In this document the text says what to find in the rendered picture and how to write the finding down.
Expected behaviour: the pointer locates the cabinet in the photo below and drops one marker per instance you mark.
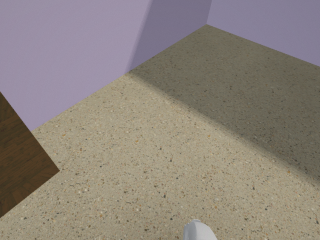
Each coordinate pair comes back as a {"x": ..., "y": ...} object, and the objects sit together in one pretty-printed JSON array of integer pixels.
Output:
[{"x": 24, "y": 164}]

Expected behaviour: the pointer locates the right robot thigh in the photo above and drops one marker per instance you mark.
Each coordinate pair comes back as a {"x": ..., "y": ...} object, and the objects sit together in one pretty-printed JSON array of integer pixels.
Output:
[{"x": 197, "y": 231}]

